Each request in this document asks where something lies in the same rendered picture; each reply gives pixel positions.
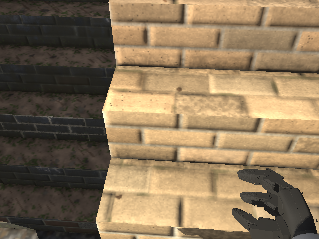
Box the robot right hand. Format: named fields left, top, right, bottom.
left=231, top=167, right=317, bottom=239

